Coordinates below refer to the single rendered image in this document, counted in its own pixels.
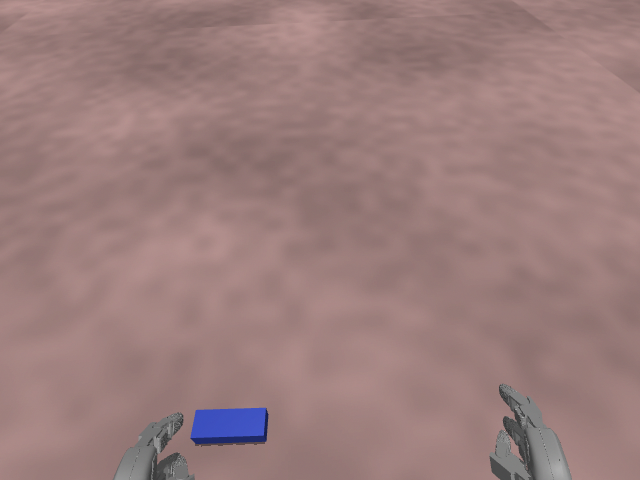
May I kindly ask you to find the right robot hand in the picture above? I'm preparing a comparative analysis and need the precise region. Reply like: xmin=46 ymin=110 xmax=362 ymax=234
xmin=489 ymin=384 xmax=572 ymax=480

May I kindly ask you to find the carton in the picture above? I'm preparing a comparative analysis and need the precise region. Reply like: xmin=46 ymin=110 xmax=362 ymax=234
xmin=190 ymin=408 xmax=268 ymax=444

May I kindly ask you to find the left robot hand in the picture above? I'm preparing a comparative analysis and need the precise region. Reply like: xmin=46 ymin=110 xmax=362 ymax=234
xmin=113 ymin=413 xmax=195 ymax=480

